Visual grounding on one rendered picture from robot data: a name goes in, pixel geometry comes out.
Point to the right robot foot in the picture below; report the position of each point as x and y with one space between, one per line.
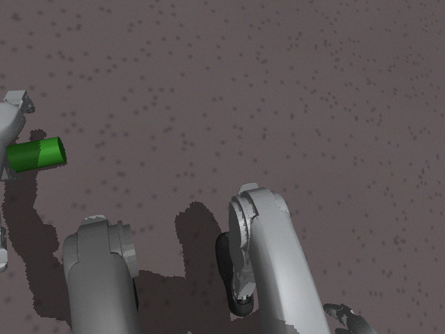
239 307

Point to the right robot hand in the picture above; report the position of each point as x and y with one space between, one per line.
356 324

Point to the left robot hand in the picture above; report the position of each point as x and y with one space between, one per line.
12 121

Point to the can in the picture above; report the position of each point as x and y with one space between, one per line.
36 154

